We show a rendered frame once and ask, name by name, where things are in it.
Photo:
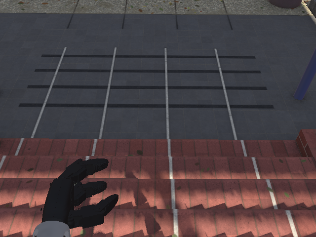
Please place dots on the left robot forearm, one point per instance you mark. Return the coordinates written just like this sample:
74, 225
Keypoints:
52, 228

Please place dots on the robot left hand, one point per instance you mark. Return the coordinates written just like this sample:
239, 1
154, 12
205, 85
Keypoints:
62, 196

